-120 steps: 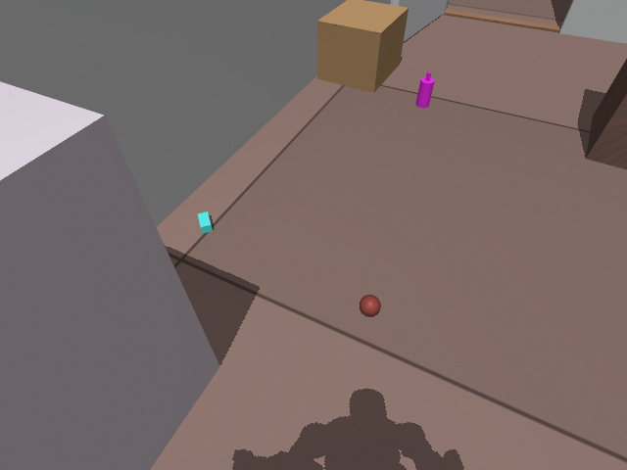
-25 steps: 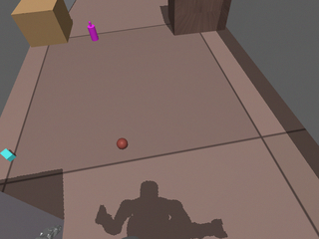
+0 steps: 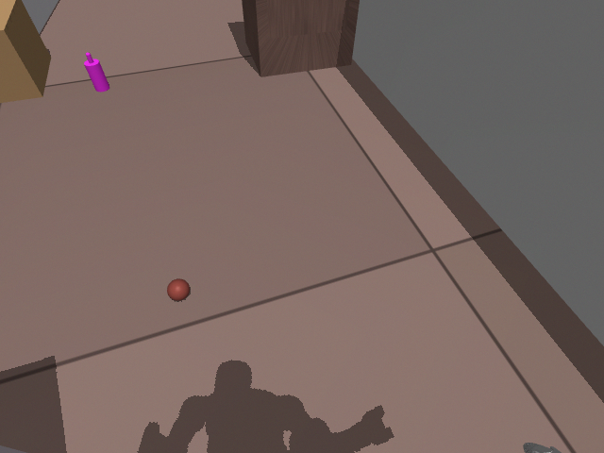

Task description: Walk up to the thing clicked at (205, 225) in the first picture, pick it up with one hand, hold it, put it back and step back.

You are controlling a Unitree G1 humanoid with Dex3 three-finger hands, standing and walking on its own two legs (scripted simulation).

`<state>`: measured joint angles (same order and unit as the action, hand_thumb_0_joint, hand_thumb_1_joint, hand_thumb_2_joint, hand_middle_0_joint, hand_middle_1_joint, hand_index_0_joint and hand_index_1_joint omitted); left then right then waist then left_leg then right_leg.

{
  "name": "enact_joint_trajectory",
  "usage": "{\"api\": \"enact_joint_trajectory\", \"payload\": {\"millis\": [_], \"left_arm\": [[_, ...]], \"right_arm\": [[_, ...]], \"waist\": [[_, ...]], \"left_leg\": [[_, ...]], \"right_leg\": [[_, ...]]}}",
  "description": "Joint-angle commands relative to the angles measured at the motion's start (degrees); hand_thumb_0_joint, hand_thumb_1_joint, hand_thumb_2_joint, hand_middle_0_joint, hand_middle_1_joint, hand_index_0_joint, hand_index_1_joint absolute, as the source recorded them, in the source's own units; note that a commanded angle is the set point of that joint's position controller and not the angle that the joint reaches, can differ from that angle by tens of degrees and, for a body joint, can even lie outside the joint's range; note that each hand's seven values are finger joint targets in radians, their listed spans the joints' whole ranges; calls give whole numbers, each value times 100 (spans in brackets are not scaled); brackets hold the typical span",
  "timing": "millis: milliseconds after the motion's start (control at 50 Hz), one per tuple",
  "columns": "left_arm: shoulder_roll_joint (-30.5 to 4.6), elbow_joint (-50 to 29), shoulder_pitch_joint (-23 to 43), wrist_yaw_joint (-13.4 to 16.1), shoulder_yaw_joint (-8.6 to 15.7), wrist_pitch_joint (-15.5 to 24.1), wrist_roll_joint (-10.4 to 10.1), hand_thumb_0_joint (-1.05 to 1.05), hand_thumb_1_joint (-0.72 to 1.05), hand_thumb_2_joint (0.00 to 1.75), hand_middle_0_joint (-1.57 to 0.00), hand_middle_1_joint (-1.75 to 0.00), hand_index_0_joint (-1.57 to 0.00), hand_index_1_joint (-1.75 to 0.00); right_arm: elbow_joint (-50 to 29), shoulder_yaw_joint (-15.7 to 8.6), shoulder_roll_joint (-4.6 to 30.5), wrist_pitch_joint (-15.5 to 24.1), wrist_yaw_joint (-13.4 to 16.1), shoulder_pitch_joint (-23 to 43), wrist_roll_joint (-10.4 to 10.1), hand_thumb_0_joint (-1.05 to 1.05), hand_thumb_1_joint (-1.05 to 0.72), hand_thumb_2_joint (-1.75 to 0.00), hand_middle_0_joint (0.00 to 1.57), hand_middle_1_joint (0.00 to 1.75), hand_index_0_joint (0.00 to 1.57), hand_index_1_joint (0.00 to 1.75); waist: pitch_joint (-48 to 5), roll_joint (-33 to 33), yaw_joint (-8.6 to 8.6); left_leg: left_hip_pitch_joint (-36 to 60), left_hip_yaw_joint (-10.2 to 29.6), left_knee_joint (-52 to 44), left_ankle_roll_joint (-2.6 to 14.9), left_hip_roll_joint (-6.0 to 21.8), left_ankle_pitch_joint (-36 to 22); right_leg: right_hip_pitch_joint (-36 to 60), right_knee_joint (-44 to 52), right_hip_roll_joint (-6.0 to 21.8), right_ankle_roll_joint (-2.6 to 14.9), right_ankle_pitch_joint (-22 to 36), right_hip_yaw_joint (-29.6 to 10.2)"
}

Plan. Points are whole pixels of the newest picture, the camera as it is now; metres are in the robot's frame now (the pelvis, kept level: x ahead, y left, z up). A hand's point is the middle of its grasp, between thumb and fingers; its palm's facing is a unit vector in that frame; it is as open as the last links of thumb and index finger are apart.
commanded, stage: walk up
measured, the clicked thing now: out of the picture +0.56 +1.23 -0.73
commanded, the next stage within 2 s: stand in 0.72 s
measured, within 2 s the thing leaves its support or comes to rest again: neither
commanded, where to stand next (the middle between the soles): +0.09 +0.01 m, yaw -5 degrees
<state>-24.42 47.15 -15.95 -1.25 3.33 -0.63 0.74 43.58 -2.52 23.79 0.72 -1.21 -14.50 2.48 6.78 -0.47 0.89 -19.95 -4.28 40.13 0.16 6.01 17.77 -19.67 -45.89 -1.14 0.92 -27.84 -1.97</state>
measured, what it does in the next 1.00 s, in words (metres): steps on the spot: right foot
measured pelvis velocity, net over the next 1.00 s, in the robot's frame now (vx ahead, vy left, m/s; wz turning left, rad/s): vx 0.01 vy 0.01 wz -0.08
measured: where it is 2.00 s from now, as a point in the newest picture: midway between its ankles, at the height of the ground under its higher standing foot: outside the picture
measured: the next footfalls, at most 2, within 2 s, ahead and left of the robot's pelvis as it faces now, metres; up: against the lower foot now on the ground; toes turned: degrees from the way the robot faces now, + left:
right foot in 0.02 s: +0.06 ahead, -0.13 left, +0.00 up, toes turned +1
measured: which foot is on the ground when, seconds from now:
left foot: down 0.00-1.00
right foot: up 0.00-0.00, down 0.02-1.00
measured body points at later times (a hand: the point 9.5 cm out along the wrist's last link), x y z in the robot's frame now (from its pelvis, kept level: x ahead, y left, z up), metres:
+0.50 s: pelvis +0.01 +0.01 +0.01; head +0.02 +0.00 +0.46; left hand +0.13 +0.30 -0.11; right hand +0.07 -0.30 -0.12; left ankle +0.04 +0.14 -0.72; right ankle +0.02 -0.13 -0.72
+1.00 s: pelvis +0.01 +0.01 +0.03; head +0.02 +0.00 +0.48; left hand +0.13 +0.30 -0.10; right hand +0.06 -0.31 -0.10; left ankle +0.04 +0.14 -0.72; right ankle +0.02 -0.13 -0.72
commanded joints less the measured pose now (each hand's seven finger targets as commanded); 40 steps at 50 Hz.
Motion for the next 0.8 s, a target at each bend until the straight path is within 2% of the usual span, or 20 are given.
{"api": "enact_joint_trajectory", "payload": {"millis": [0,20,40,60,80,100,160,180,200,220,240,260,280,300,340,360,480,680,700,780], "left_arm": [[-1068,-79,-660,204,418,356,121,0,90,90,-20,-30,-20,-30],[-1499,-268,-403,244,489,436,205,0,90,90,-20,-30,-20,-30],[-1821,-299,-223,259,463,428,177,0,90,90,-20,-30,-20,-30],[-1614,-304,-74,253,411,447,101,0,90,90,-20,-30,-20,-30],[-1455,-279,108,263,323,466,75,0,90,90,-20,-30,-20,-30],[-1379,-252,214,275,305,481,74,0,90,90,-20,-30,-20,-30],[-1371,-192,209,246,262,467,78,0,90,90,-20,-30,-20,-30],[-1331,-184,313,243,236,442,48,0,90,90,-20,-30,-20,-30],[-1212,-163,403,243,183,419,6,0,90,90,-20,-30,-20,-30],[-1000,-159,415,245,111,409,-35,0,90,90,-20,-30,-20,-30],[-805,-75,260,249,48,393,-90,0,90,90,-20,-30,-20,-30],[-937,136,145,275,69,373,-106,0,90,90,-20,-30,-20,-30],[-941,211,132,286,56,388,-71,0,90,90,-20,-30,-20,-30],[-933,286,189,276,59,401,-64,0,90,90,-20,-30,-20,-30],[-1050,404,315,257,61,430,-62,0,90,90,-20,-30,-20,-30],[-1107,426,465,249,44,440,-67,0,90,90,-20,-30,-20,-30],[-918,747,790,245,-61,392,-89,0,90,90,-20,-30,-20,-30],[-872,1134,1201,238,-120,381,-61,0,90,90,-20,-30,-20,-30],[-840,1206,1313,207,-154,354,-42,0,90,90,-20,-30,-20,-30],[-821,1339,1316,187,-156,322,-71,0,90,90,-20,-30,-20,-30]], "right_arm": [[-444,-271,885,-46,81,103,-124,0,-90,-90,20,30,20,30],[-574,-146,542,-59,60,153,-173,0,-90,-90,20,30,20,30],[-495,-284,962,-115,159,552,-165,0,-90,-90,20,30,20,30],[-348,-338,1092,-116,153,399,-176,0,-90,-90,20,30,20,30],[-233,-318,1042,-76,135,346,-212,0,-90,-90,20,30,20,30],[-75,-300,1013,-58,138,205,-222,0,-90,-90,20,30,20,30],[184,-298,1004,-5,117,63,-181,0,-90,-90,20,30,20,30],[259,-284,944,27,116,9,-200,0,-90,-90,20,30,20,30],[362,-276,907,75,118,-81,-193,0,-90,-90,20,30,20,30],[435,-309,1015,116,133,-127,-146,0,-90,-90,20,30,20,30],[361,-333,1258,149,131,223,-140,0,-90,-90,20,30,20,30],[369,-315,1347,143,97,515,-208,0,-90,-90,20,30,20,30],[394,-267,1260,139,75,650,-187,0,-90,-90,20,30,20,30],[467,-207,1192,128,69,734,-184,0,-90,-90,20,30,20,30],[597,-150,1084,103,67,836,-227,0,-90,-90,20,30,20,30],[674,-132,1059,95,63,795,-228,0,-90,-90,20,30,20,30],[1025,-111,996,107,59,932,-236,0,-90,-90,20,30,20,30],[1425,-105,945,68,51,1238,-238,0,-90,-90,20,30,20,30],[1480,-58,844,82,65,1230,-251,0,-90,-90,20,30,20,30],[1647,-61,925,132,99,1278,-246,0,-90,-90,20,30,20,30]], "waist": [[-761,102,-282],[-499,-938,-188],[-290,-646,-282],[-194,-368,-129],[-245,-360,-40],[-314,-544,-1],[-531,-952,-19],[-583,-901,55],[-691,-749,146],[-827,-474,146],[-876,140,-35],[-895,298,-180],[-889,214,-235],[-822,204,-244],[-593,294,-210],[-559,260,-134],[-715,139,-112],[-794,17,-52],[-818,-116,1],[-1040,2,-14]], "left_leg": [[-564,501,443,599,398,18],[-1587,200,1241,102,-233,952],[-1055,841,1623,89,-136,1653],[-824,970,1670,72,-56,1566],[-802,921,1435,120,-25,1388],[-728,779,1195,127,-28,1127],[58,497,543,161,-241,923],[392,393,-32,171,-330,639],[821,371,-725,197,-369,-15],[1174,779,-947,302,-83,-710],[1029,1675,-1263,591,479,-627],[453,1916,-1313,935,824,-321],[348,1758,-1279,886,801,-446],[174,1477,-1259,744,588,-397],[131,1031,-1129,392,180,-204],[293,905,-1096,321,65,-181],[739,961,-1653,405,286,-189],[1260,624,-1847,285,206,-397],[1119,826,-2029,219,188,-644],[1585,733,-2050,144,199,-1568]], "right_leg": [[1294,2089,51,148,757,-470],[1216,2567,1421,695,716,-2913],[77,2640,2035,1407,764,-3523],[19,2408,1892,1448,1105,-3139],[143,2226,1682,1322,1546,-2657],[295,2128,1412,1108,1644,-2271],[-18,1856,1173,966,2170,-1877],[-64,1635,1031,886,2360,-1609],[-150,1339,894,734,2630,-1345],[-352,1080,746,507,2684,-1176],[-386,879,341,227,2009,-837],[283,675,86,145,1201,-459],[514,888,86,163,1064,-495],[674,1137,156,201,1201,-651],[595,1567,422,352,1578,-1076],[466,1621,512,391,1704,-1176],[568,1672,344,229,1960,-870],[618,2210,487,161,2389,-1027],[850,2408,612,62,2509,-921],[1084,2481,642,6,3159,-816]]}}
